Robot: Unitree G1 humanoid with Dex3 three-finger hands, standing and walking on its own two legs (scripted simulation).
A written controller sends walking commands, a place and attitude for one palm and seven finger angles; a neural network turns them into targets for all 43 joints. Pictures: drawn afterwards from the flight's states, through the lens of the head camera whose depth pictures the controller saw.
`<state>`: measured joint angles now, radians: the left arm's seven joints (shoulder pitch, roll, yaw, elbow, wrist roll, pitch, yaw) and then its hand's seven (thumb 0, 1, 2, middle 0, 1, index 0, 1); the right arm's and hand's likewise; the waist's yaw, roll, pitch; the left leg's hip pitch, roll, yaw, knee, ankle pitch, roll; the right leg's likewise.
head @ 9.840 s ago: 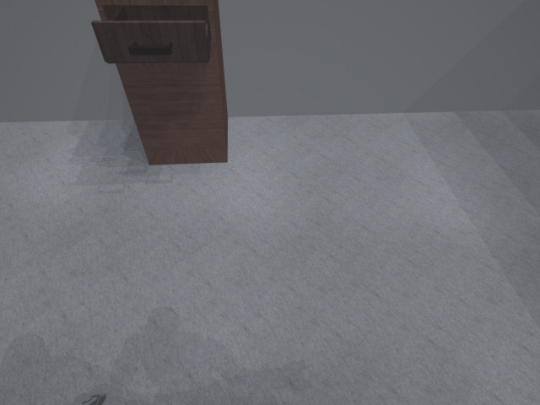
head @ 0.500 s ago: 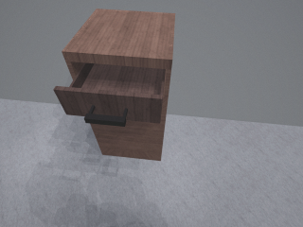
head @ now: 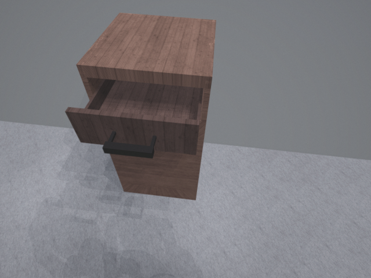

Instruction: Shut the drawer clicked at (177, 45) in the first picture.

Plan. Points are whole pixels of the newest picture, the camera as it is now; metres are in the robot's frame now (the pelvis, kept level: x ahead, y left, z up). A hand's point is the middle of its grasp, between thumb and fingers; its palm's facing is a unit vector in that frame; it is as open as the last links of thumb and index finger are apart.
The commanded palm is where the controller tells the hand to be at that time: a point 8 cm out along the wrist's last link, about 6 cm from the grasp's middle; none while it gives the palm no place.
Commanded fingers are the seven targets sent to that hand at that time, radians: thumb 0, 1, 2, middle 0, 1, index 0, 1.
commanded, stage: come to a stop and stand still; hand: left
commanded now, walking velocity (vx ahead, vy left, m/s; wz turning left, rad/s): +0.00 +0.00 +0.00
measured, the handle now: (131, 143) +0.48 +0.19 -0.04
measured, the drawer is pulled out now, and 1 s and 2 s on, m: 0.17 0.17 0.17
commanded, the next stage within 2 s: look again from close up in 1.02 s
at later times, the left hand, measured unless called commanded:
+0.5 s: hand out of the picture -0.02 +0.19 -0.18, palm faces +0.02 -0.98 -0.19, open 7.3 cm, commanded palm none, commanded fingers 0.00 0.90 0.90 -0.20 -0.30 -0.20 -0.30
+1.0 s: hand out of the picture -0.07 +0.15 -0.18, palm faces +0.04 -0.99 -0.13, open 7.3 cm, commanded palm none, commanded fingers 0.00 0.90 0.90 -0.20 -0.30 -0.20 -0.30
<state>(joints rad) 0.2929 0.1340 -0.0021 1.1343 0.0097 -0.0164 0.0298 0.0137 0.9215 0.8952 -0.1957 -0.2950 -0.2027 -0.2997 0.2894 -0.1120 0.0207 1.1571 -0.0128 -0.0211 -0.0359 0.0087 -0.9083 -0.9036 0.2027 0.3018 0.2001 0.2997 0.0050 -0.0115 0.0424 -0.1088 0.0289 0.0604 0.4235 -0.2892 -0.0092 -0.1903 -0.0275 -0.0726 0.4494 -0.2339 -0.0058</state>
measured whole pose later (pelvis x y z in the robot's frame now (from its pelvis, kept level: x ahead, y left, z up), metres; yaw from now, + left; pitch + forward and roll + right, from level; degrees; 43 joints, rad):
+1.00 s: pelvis -0.04 +0.01 +0.00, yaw +0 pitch -2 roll +0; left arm 0.35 0.10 -0.01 1.13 0.01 -0.01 0.03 0.01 0.91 0.90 -0.20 -0.30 -0.20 -0.30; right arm 0.35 -0.11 0.02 1.13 -0.01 -0.01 -0.03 0.01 -0.90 -0.90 0.20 0.30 0.20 0.30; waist 0.00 -0.01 0.02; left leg -0.18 0.01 0.07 0.46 -0.25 0.01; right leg -0.25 -0.05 -0.06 0.46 -0.18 0.01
